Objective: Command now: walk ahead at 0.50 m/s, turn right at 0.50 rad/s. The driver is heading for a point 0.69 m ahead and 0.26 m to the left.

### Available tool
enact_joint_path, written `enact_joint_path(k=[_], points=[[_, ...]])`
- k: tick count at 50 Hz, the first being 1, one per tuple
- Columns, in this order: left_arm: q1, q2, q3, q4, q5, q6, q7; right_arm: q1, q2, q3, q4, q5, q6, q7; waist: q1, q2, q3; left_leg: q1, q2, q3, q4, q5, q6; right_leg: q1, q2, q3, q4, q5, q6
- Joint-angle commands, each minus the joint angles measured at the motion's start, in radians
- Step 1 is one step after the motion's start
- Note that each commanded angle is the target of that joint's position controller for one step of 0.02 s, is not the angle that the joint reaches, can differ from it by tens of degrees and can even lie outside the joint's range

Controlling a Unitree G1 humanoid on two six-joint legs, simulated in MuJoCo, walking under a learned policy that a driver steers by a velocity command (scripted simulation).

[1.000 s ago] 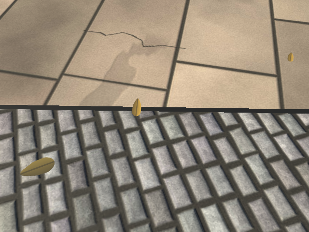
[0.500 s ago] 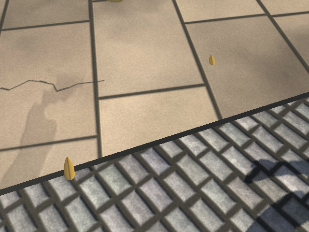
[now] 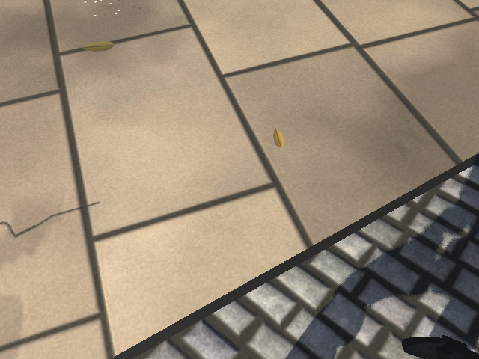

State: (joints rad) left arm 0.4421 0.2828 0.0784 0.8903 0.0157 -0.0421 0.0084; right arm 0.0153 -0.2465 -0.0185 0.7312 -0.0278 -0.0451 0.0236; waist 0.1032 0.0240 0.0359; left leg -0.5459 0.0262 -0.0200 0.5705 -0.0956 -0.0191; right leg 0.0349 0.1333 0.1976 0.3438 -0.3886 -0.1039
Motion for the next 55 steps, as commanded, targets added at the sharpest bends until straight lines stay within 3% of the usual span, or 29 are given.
enact_joint_path(k=[1,2,3,4,5,6,8,11,16,20,23,24,25,26,27,28,29,31,35,40,45,48,49,50,51,52,53,54,55], points=[[-0.079,0.178,0.036,-0.067,-0.002,-0.023,-0.002,0.234,-0.164,-0.054,0.005,-0.001,-0.036,-0.023,-0.187,-0.055,-0.126,0.405,-0.038,0.027,-0.115,-0.024,0.059,-0.121,-0.191,0.095,0.284,0.822,-0.037],[-0.053,0.106,0.014,-0.082,-0.008,-0.034,-0.009,0.388,-0.221,-0.067,0.021,-0.023,-0.045,-0.038,-0.237,0.032,-0.259,0.617,0.148,-0.162,-0.144,-0.193,0.112,-0.226,-0.134,0.027,0.546,0.605,-0.014],[0.110,0.014,-0.003,-0.087,-0.036,-0.035,-0.014,0.423,-0.324,-0.091,0.039,-0.039,-0.036,-0.039,-0.154,0.291,-0.352,0.831,0.392,-0.670,-0.260,-0.255,0.254,-0.522,0.045,-0.071,0.826,-0.086,0.029],[0.104,0.084,-0.001,-0.055,-0.001,-0.028,-0.008,0.366,-0.252,-0.084,0.043,-0.010,-0.023,-0.027,-0.134,0.179,-0.270,0.745,0.375,-0.797,-0.316,-0.390,0.276,-0.627,-0.016,-0.039,0.924,-0.115,0.015],[0.009,0.099,0.002,-0.067,0.009,-0.025,-0.013,0.274,-0.168,-0.065,0.023,0.003,-0.021,-0.021,-0.123,0.059,-0.122,0.607,0.327,-0.635,-0.321,-0.392,0.267,-0.646,-0.061,-0.045,0.928,-0.023,0.017],[-0.071,0.092,-0.003,-0.087,0.017,-0.027,-0.020,0.231,-0.122,-0.053,0.026,0.003,-0.023,-0.015,-0.121,0.003,-0.062,0.516,0.270,-0.500,-0.329,-0.282,0.250,-0.639,-0.095,-0.065,0.875,0.032,0.021],[-0.108,0.081,-0.009,-0.109,0.036,-0.016,-0.032,0.237,-0.102,-0.042,0.056,0.010,-0.030,-0.014,-0.091,0.067,-0.035,0.433,0.182,-0.350,-0.345,-0.043,0.222,-0.590,-0.149,-0.111,0.779,0.061,0.044],[-0.127,0.054,-0.024,-0.123,0.041,-0.006,-0.039,0.303,-0.125,-0.049,0.096,0.023,-0.044,-0.008,-0.080,0.078,-0.060,0.416,0.153,-0.284,-0.344,0.181,0.253,-0.567,-0.161,-0.159,0.692,0.053,0.085],[-0.342,0.024,-0.057,-0.198,0.025,-0.008,-0.043,0.357,-0.157,-0.067,0.119,0.024,-0.028,-0.012,-0.125,0.080,-0.001,0.327,0.113,-0.241,-0.402,0.045,0.248,-0.537,-0.173,-0.203,0.389,0.198,0.133],[-0.412,0.047,-0.057,-0.227,0.010,-0.018,-0.030,0.396,-0.181,-0.080,0.123,0.018,-0.022,-0.004,-0.147,0.071,-0.023,0.334,0.121,-0.270,-0.336,0.094,0.219,-0.436,-0.142,-0.210,0.269,0.246,0.135],[-0.309,0.067,-0.045,-0.206,0.011,-0.036,-0.015,0.364,-0.194,-0.090,0.109,0.021,-0.015,-0.011,-0.082,0.046,-0.041,0.292,0.102,-0.307,-0.213,0.053,0.176,-0.244,-0.124,-0.199,0.126,0.232,0.114],[-0.219,0.105,-0.031,-0.182,0.021,-0.049,-0.004,0.363,-0.169,-0.085,0.102,0.023,-0.019,-0.011,-0.046,-0.001,-0.088,0.238,0.048,-0.281,-0.087,0.041,0.148,-0.097,-0.164,-0.154,0.082,0.201,0.090],[-0.070,0.183,-0.011,-0.173,0.043,-0.058,0.011,0.342,-0.098,-0.066,0.066,0.033,-0.028,-0.009,0.023,-0.144,-0.205,0.149,-0.029,-0.179,0.190,-0.098,0.114,0.076,-0.390,0.070,0.006,-0.001,0.039],[-0.046,0.274,0.014,-0.163,0.038,-0.038,0.015,0.399,-0.053,-0.056,0.027,0.047,-0.023,-0.012,-0.012,-0.351,-0.226,-0.095,-0.146,-0.045,0.398,-0.454,0.095,0.162,-0.572,0.428,-0.137,-0.225,-0.044],[-0.098,0.196,0.003,-0.171,0.031,-0.026,0.013,0.416,-0.121,-0.068,0.058,0.017,-0.003,-0.017,-0.050,-0.211,-0.136,-0.149,-0.059,-0.059,0.524,-0.429,0.104,0.065,-0.567,0.452,-0.141,-0.305,-0.070],[-0.156,0.115,-0.017,-0.185,0.021,-0.029,0.007,0.382,-0.123,-0.072,0.068,0.008,0.004,-0.008,-0.069,-0.116,-0.054,-0.149,-0.025,-0.070,0.547,-0.341,0.105,-0.016,-0.513,0.330,-0.143,-0.222,-0.059],[-0.185,0.076,-0.026,-0.184,0.019,-0.034,0.003,0.360,-0.102,-0.069,0.069,0.008,0.007,0.000,-0.084,-0.098,-0.018,-0.127,0.002,-0.064,0.535,-0.279,0.093,-0.071,-0.465,0.196,-0.157,-0.047,-0.044],[-0.184,0.053,-0.032,-0.169,0.015,-0.048,0.006,0.335,-0.093,-0.070,0.064,-0.006,0.025,0.015,-0.099,-0.141,-0.008,-0.107,0.029,-0.041,0.529,-0.218,0.069,-0.103,-0.400,0.025,-0.172,0.171,-0.021],[-0.116,0.069,-0.020,-0.129,0.002,-0.068,0.002,0.237,-0.074,-0.064,0.021,-0.007,0.044,0.036,-0.099,-0.115,-0.026,-0.173,0.038,-0.023,0.537,-0.119,0.043,-0.060,-0.397,-0.125,-0.169,0.465,-0.036],[-0.088,0.072,-0.014,-0.096,0.005,-0.063,0.000,0.071,-0.051,-0.043,-0.042,-0.006,0.044,0.057,-0.078,-0.114,0.023,-0.168,0.043,0.028,0.310,0.036,0.034,-0.073,-0.369,-0.279,-0.185,0.516,-0.030],[-0.031,0.117,-0.001,-0.055,0.005,-0.050,0.007,-0.046,-0.058,-0.031,-0.095,-0.013,0.041,0.067,-0.055,-0.108,0.052,-0.061,0.012,0.126,0.094,-0.002,0.100,-0.006,-0.399,-0.370,-0.137,0.658,-0.006],[-0.019,0.162,0.008,-0.036,0.006,-0.028,0.015,0.045,-0.088,-0.045,-0.081,-0.020,0.039,0.048,-0.107,-0.132,-0.027,0.108,-0.086,0.181,0.045,-0.151,0.168,0.058,-0.405,-0.427,0.110,1.101,0.010],[-0.020,0.174,0.010,-0.037,0.004,-0.018,0.016,0.163,-0.109,-0.058,-0.048,-0.023,0.031,0.038,-0.158,-0.122,-0.099,0.254,-0.123,0.176,-0.001,-0.160,0.198,0.026,-0.400,-0.440,0.291,1.110,0.016],[-0.033,0.169,0.007,-0.052,0.006,-0.014,0.015,0.337,-0.155,-0.082,0.008,-0.032,0.023,0.022,-0.238,-0.064,-0.197,0.507,-0.101,0.100,-0.059,-0.151,0.237,-0.128,-0.378,-0.454,0.551,0.916,0.045],[0.007,0.055,-0.020,-0.115,-0.001,-0.018,0.000,0.377,-0.274,-0.112,0.008,-0.031,0.025,0.005,-0.200,0.148,-0.306,0.827,0.202,-0.340,-0.090,-0.266,0.337,-0.518,-0.269,-0.446,0.895,0.167,0.098],[-0.069,0.099,-0.010,-0.168,0.006,-0.027,-0.009,0.390,-0.320,-0.123,-0.024,0.004,0.036,-0.001,-0.219,0.150,-0.385,0.903,0.338,-0.773,-0.253,-0.181,0.432,-0.728,-0.118,-0.257,1.092,-0.172,0.127],[-0.185,0.118,-0.006,-0.193,0.008,-0.032,-0.012,0.371,-0.294,-0.118,-0.001,0.014,0.043,-0.010,-0.225,0.034,-0.240,0.830,0.294,-0.599,-0.273,-0.097,0.397,-0.827,-0.184,-0.168,1.089,-0.061,0.115],[-0.169,0.095,-0.018,-0.182,-0.006,-0.042,-0.011,0.311,-0.230,-0.101,0.005,0.020,0.039,-0.018,-0.175,0.004,-0.113,0.666,0.275,-0.447,-0.271,0.125,0.366,-0.789,-0.224,-0.185,1.006,0.030,0.111],[-0.139,0.085,-0.019,-0.156,-0.004,-0.039,-0.006,0.260,-0.179,-0.084,0.003,0.018,0.030,-0.022,-0.121,-0.036,-0.055,0.539,0.217,-0.331,-0.265,0.368,0.319,-0.702,-0.250,-0.186,0.923,0.047,0.114]])
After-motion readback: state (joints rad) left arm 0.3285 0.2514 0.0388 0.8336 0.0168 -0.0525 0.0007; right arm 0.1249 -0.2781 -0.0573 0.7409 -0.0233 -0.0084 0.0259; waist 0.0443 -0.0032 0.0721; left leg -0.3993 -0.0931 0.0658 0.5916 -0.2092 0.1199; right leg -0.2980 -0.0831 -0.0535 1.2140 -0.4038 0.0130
